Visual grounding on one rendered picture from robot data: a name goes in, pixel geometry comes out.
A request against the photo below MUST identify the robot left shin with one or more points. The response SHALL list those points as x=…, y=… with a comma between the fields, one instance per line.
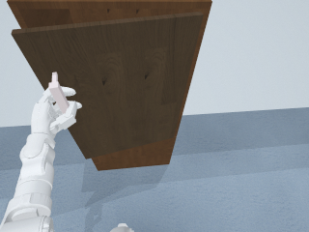
x=122, y=224

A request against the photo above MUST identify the handle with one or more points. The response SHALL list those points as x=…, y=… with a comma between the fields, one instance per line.
x=57, y=93

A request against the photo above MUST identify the left robot hand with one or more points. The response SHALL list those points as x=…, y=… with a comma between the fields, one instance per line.
x=44, y=114

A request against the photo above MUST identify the left robot upper arm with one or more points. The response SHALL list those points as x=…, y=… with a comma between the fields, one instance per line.
x=31, y=224

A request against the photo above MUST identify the left robot forearm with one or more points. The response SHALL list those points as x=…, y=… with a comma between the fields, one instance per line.
x=35, y=182

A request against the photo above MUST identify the cupboard door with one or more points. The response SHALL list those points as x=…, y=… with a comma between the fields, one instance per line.
x=129, y=75

